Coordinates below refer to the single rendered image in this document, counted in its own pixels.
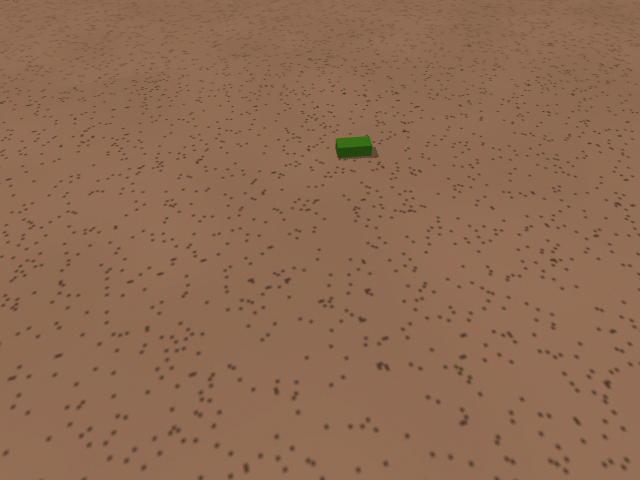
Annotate carton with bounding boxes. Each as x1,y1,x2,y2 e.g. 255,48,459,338
336,136,372,158

